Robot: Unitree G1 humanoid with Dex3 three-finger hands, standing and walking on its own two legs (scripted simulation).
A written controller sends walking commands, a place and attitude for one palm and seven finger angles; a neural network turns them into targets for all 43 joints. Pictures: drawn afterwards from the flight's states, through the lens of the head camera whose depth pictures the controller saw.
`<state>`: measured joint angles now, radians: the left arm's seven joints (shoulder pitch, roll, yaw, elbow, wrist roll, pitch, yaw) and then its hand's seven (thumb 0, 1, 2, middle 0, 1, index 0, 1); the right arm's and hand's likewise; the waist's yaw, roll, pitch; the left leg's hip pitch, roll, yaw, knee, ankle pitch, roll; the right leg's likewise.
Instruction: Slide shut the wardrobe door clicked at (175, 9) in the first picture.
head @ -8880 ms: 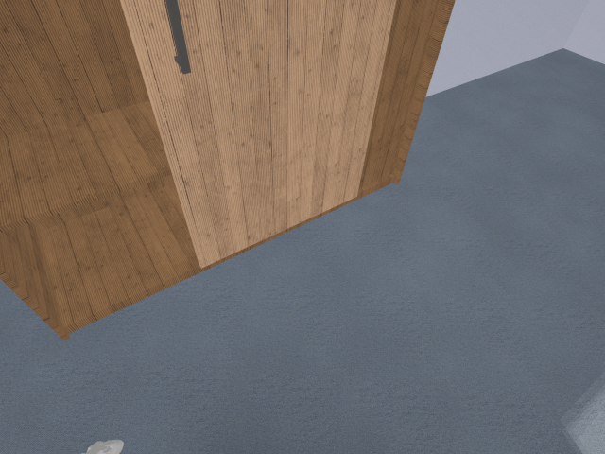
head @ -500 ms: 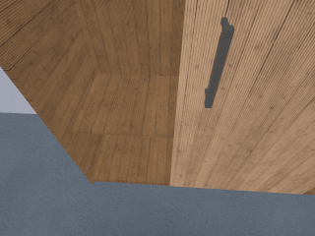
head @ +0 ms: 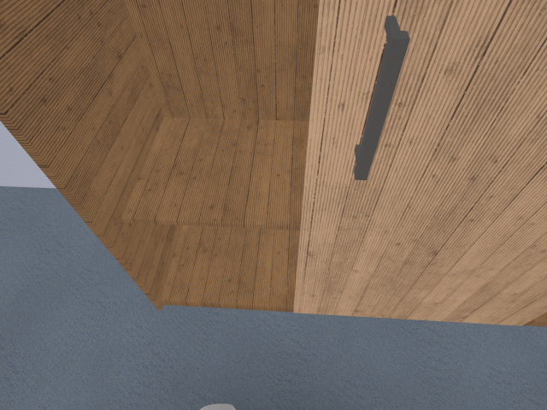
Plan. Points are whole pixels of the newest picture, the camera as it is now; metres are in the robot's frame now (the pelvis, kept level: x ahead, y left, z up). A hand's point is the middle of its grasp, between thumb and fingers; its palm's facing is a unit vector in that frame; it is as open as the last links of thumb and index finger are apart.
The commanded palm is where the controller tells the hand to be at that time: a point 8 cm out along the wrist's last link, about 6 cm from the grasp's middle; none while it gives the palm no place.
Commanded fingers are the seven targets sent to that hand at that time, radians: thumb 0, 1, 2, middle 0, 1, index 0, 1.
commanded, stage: come to a stop and stand still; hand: right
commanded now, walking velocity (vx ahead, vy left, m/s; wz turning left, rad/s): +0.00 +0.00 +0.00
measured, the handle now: (374, 109) +0.47 -0.11 +0.19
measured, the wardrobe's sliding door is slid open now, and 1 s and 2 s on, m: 0.49 0.49 0.49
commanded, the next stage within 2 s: look again from close up in 0.88 s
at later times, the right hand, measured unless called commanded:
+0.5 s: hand out of the picture -0.04 -0.17 -0.16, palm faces +0.00 +0.98 -0.20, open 7.4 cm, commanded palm none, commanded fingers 0.00 -0.90 -0.90 0.20 0.30 0.20 0.30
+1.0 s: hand out of the picture -0.05 -0.14 -0.16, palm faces +0.01 +0.99 -0.15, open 7.4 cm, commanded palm none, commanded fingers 0.00 -0.90 -0.90 0.20 0.30 0.20 0.30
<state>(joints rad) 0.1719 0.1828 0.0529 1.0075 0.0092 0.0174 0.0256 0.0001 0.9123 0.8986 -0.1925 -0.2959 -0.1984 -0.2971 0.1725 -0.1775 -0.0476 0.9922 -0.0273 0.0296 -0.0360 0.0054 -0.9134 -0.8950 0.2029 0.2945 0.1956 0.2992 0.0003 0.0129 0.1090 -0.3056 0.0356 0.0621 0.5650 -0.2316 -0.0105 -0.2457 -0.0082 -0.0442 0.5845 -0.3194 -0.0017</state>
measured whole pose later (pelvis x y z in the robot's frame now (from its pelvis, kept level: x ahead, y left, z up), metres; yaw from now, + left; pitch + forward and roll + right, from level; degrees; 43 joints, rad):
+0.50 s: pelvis -0.03 +0.00 +0.02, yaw +1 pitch -1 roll +0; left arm 0.27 0.16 0.01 1.13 0.01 0.02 0.02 0.00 0.92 0.90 -0.19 -0.30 -0.20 -0.30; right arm 0.32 -0.14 0.00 1.13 -0.02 0.00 -0.04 0.00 -0.91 -0.90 0.20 0.29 0.19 0.30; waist 0.01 -0.01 0.03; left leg -0.14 0.02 0.01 0.40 -0.25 -0.01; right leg -0.19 0.01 -0.08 0.38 -0.17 -0.03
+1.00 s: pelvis -0.02 +0.01 +0.01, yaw +1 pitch +0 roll +1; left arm 0.31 0.11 0.00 1.13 0.01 0.00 0.02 0.00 0.91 0.90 -0.19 -0.30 -0.20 -0.30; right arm 0.34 -0.08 0.01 1.13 -0.02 -0.03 -0.05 0.00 -0.91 -0.90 0.20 0.29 0.20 0.30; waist 0.01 -0.02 0.02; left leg -0.16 -0.02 0.03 0.42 -0.26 0.01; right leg -0.25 -0.02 -0.06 0.47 -0.21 -0.02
